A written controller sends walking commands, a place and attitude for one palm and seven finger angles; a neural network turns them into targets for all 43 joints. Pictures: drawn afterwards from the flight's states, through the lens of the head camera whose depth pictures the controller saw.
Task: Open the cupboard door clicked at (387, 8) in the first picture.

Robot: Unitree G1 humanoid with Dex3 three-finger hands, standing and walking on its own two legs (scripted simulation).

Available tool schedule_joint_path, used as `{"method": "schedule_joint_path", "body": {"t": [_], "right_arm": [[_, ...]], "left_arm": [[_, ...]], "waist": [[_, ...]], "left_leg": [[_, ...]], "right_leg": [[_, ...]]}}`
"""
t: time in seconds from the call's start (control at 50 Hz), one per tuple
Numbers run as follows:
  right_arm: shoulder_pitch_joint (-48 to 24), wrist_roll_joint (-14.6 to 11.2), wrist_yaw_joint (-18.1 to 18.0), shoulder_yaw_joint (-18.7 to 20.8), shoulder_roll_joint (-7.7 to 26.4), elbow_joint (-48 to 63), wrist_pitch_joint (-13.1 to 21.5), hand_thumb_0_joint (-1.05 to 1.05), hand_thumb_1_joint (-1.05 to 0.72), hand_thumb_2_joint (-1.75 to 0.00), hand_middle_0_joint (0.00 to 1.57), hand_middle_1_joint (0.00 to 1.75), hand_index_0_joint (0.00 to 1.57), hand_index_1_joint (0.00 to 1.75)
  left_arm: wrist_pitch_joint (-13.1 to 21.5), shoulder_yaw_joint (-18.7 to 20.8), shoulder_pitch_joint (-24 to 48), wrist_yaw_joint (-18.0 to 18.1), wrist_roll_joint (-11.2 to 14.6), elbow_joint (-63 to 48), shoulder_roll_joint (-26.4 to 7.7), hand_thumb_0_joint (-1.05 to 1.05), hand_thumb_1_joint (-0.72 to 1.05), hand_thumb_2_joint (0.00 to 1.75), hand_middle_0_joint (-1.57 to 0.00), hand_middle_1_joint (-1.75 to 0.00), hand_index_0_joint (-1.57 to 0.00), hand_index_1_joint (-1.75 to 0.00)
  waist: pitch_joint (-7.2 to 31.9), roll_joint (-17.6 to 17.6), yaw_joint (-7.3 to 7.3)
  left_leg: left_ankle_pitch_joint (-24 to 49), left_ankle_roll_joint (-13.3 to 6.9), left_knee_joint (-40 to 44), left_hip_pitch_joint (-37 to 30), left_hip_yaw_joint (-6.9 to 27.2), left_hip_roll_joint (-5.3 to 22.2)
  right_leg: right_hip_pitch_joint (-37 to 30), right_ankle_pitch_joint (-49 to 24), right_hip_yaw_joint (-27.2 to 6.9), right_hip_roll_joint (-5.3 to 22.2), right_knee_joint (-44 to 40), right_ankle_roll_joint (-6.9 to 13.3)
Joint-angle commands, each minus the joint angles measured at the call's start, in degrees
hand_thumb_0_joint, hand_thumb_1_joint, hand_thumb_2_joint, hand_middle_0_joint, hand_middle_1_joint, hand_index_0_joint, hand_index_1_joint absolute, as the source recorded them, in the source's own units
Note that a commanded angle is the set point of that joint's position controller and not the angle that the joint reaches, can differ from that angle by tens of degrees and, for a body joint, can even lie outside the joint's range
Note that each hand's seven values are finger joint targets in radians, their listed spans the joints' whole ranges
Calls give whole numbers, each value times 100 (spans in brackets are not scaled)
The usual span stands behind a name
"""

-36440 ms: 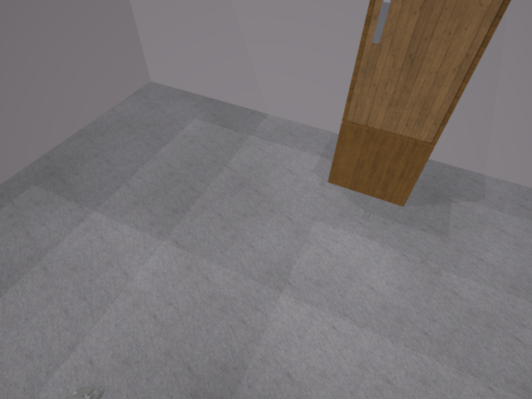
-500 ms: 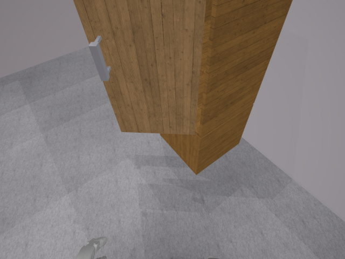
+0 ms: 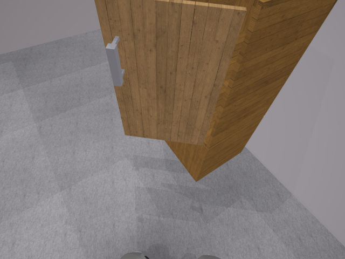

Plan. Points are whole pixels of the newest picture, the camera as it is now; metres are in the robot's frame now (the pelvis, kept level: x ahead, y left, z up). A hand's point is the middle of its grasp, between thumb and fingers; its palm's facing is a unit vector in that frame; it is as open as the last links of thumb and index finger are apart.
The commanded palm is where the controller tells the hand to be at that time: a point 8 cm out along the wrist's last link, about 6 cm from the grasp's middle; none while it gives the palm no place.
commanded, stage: come to a stop and stand still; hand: left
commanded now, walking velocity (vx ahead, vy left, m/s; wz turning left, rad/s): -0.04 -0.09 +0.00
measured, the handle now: (117, 61) +0.60 +0.22 +0.09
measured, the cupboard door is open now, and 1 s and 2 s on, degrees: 49 49 49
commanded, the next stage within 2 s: look again from close up in 0.50 s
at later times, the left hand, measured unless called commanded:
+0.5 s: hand out of the picture +0.02 +0.14 -0.17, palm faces +0.02 -0.98 -0.19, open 7.3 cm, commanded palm none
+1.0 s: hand out of the picture +0.00 +0.16 -0.17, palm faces -0.02 -0.97 -0.23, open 7.4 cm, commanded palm none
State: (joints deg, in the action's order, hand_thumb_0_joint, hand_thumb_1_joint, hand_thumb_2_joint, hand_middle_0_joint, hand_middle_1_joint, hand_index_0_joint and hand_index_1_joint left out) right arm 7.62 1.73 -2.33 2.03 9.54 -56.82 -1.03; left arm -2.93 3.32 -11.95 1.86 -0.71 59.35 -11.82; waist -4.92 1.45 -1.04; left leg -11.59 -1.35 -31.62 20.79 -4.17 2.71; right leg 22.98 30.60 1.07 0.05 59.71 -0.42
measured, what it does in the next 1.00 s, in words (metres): steps on the spot: right foot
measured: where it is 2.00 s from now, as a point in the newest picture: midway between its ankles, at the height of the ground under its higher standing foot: outside the picture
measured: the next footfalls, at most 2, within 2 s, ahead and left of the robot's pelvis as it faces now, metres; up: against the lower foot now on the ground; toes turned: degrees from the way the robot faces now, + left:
right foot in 0.18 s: -0.01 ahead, -0.15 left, +0.00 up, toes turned -3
right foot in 1.70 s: +0.06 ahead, -0.11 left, +0.00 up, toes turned -9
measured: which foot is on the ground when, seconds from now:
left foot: down 0.00-1.00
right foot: up 0.00-0.16, down 0.18-1.00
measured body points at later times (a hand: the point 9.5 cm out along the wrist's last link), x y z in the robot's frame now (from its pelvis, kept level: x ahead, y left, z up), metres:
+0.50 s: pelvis -0.01 -0.04 +0.01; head +0.00 -0.03 +0.46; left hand +0.02 +0.19 -0.16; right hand -0.03 -0.27 -0.15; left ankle +0.00 +0.09 -0.73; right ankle -0.05 -0.15 -0.73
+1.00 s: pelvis -0.02 -0.02 +0.00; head -0.01 -0.03 +0.45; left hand +0.00 +0.21 -0.15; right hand +0.00 -0.25 -0.16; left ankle +0.00 +0.09 -0.73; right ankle -0.05 -0.15 -0.73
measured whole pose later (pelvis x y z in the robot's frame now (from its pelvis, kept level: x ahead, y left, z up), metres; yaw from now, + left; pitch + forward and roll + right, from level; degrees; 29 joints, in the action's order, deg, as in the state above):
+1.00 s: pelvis -0.02 -0.02 +0.00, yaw -2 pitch -1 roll +0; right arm 15.2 1.2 -0.8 -0.1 10.2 -60.0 0.8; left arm 0.3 -0.4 -16.3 1.9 -1.2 60.5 -10.4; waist -1.5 -0.4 0.1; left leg -14.3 -0.4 -30.4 15.5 -3.5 1.1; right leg 11.3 19.0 0.9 2.0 30.9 -1.0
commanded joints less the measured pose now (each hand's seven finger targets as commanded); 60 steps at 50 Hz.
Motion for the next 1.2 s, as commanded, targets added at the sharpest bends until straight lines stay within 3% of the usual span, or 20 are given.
{"method": "schedule_joint_path", "body": {"t": [0.0, 0.06, 0.12, 0.14, 0.16, 0.18, 0.2, 0.22, 0.28, 0.34, 0.4, 0.48, 0.5, 0.52, 0.56, 0.64, 0.72, 0.76, 0.82, 1.18], "right_arm": [[600, -17, -95, 283, 1153, 123, 40, 0, -90, -90, 20, 30, 20, 30], [547, 2, -37, 321, 1225, 109, 19, 0, -90, -90, 20, 30, 20, 30], [433, -79, 29, 333, 1104, 127, -21, 0, -90, -90, 20, 30, 20, 30], [471, -120, 69, 295, 782, 149, -26, 0, -90, -90, 20, 30, 20, 30], [350, -142, 129, 207, 497, 250, -65, 0, -90, -90, 20, 30, 20, 30], [142, -113, 190, 176, 479, 295, -100, 0, -90, -90, 20, 30, 20, 30], [33, -76, 187, 192, 450, 266, -149, 0, -90, -90, 20, 30, 20, 30], [141, -69, 175, 187, 515, 162, -150, 0, -90, -90, 20, 30, 20, 30], [626, -99, 149, 127, 379, -201, -79, 0, -90, -90, 20, 30, 20, 30], [830, -91, 87, 56, 477, -458, 68, 0, -90, -90, 20, 30, 20, 30], [781, -85, 26, 22, 558, -608, 120, 0, -90, -90, 20, 30, 20, 30], [923, -92, 11, -6, 492, -719, 113, 0, -90, -90, 20, 30, 20, 30], [455, -140, 71, -17, 629, -266, 229, 0, -90, -90, 20, 30, 20, 30], [947, -119, 131, -61, 307, -145, 196, 0, -90, -90, 20, 30, 20, 30], [1124, -63, 162, -78, 387, -68, 182, 0, -90, -90, 20, 30, 20, 30], [1164, -58, 118, -91, 547, 15, 256, 0, -90, -90, 20, 30, 20, 30], [1101, -71, 104, -97, 587, 28, 246, 0, -90, -90, 20, 30, 20, 30], [1074, -62, 109, -100, 612, 2, 252, 0, -90, -90, 20, 30, 20, 30], [1036, -66, 112, -99, 640, -27, 251, 0, -90, -90, 20, 30, 20, 30], [716, -105, 95, -107, 721, -260, 293, 0, -90, -90, 20, 30, 20, 30]], "left_arm": [[40, 76, -284, -75, -2, -405, -260, 0, 90, 90, -20, -30, -20, -30], [73, 25, -331, -107, -4, -444, -161, 0, 90, 90, -20, -30, -20, -30], [157, 30, -860, -87, -26, -268, -244, 0, 90, 90, -20, -30, -20, -30], [217, 58, -835, -54, -71, -277, -521, 0, 90, 90, -20, -30, -20, -30], [237, 73, -560, -42, -79, -351, -889, 0, 90, 90, -20, -30, -20, -30], [231, 20, -288, -46, -72, -458, -979, 0, 90, 90, -20, -30, -20, -30], [301, 6, -120, -28, -75, -437, -829, 0, 90, 90, -20, -30, -20, -30], [328, -45, 15, -29, -57, -378, -711, 0, 90, 90, -20, -30, -20, -30], [378, -89, 50, -23, -11, -251, -569, 0, 90, 90, -20, -30, -20, -30], [385, -147, -250, -16, 57, -65, -352, 0, 90, 90, -20, -30, -20, -30], [318, -134, -348, -16, 72, 103, -360, 0, 90, 90, -20, -30, -20, -30], [323, -149, -360, -26, 75, 240, -327, 0, 90, 90, -20, -30, -20, -30], [475, -182, -940, 255, -65, 301, -405, 0, 90, 90, -20, -30, -20, -30], [537, -180, -540, 210, -22, 11, -645, 0, 90, 90, -20, -30, -20, -30], [566, -178, -345, 140, -12, -143, -604, 0, 90, 90, -20, -30, -20, -30], [471, -214, -574, 76, -22, -127, -376, 0, 90, 90, -20, -30, -20, -30], [419, -233, -618, 54, -12, -134, -355, 0, 90, 90, -20, -30, -20, -30], [404, -226, -643, 46, -22, -152, -377, 0, 90, 90, -20, -30, -20, -30], [384, -230, -680, 38, -24, -154, -392, 0, 90, 90, -20, -30, -20, -30], [431, -239, -762, -2, -26, 33, -549, 0, 90, 90, -20, -30, -20, -30]], "waist": [[1098, -992, 251], [1058, -1212, 268], [1019, -797, 44], [790, 39, 63], [429, 1024, 152], [315, 723, 106], [132, 1228, 111], [11, 1369, 181], [257, 732, 319], [447, -27, 178], [409, -718, 77], [358, -340, 91], [142, -275, -100], [467, -257, 324], [639, -229, 310], [391, -518, 166], [158, 85, 151], [73, -169, 134], [8, -102, 113], [346, -132, 77]], "left_leg": [[2439, -961, 1119, -1323, 1352, 1673], [1768, -842, 1154, -1154, 1301, 1547], [523, -375, 794, -466, 913, 1015], [-189, -52, 318, 46, 637, 549], [-1107, 285, -77, 285, 107, -17], [-1351, 281, -614, -177, 228, -139], [-1346, 236, -933, -13, 356, -101], [-1237, 227, -1067, 27, 405, -92], [-527, 293, -357, -521, 266, -77], [1225, 128, 696, -1164, 701, 358], [1351, 58, 795, -894, 789, 440], [753, 118, 971, -855, 701, 348], [1214, 203, -321, -754, 399, 309], [-165, 145, -84, -657, 407, 173], [44, 106, 102, -771, 416, 150], [614, -79, 426, -545, 697, 348], [115, -83, 601, -441, 693, 297], [-11, -99, 727, -432, 725, 307], [-305, -115, 891, -375, 753, 317], [556, -69, 727, -905, 524, 312]], "right_leg": [[201, -32, -131, 183, -278, -85], [-363, -96, 102, 174, -1570, -34], [-1517, -1579, 220, 134, -3556, 32], [-1704, -1666, -597, 696, -4228, 237], [-1125, -1272, -1399, 1621, -4681, 643], [-323, -854, -1391, 1847, -4829, 863], [-208, -1208, -1439, 1626, -4790, 887], [-347, -1869, -1216, 1510, -4622, 887], [-778, -3100, -564, 1178, -3988, 702], [-885, -2596, -275, 701, -3637, 284], [-1322, -2455, -240, 607, -3718, 207], [-1450, -2130, -279, 629, -3978, 247], [-1057, -4522, -718, 867, -3934, 143], [-1143, -3445, -713, 1103, -3878, 371], [-1037, -2355, -461, 812, -3646, 425], [-1001, -1751, -208, 431, -3322, 305], [-817, -1387, -295, 428, -3418, 255], [-765, -1329, -282, 408, -3393, 240], [-742, -1223, -297, 410, -3448, 232], [-928, -2160, -447, 560, -3625, 211]]}}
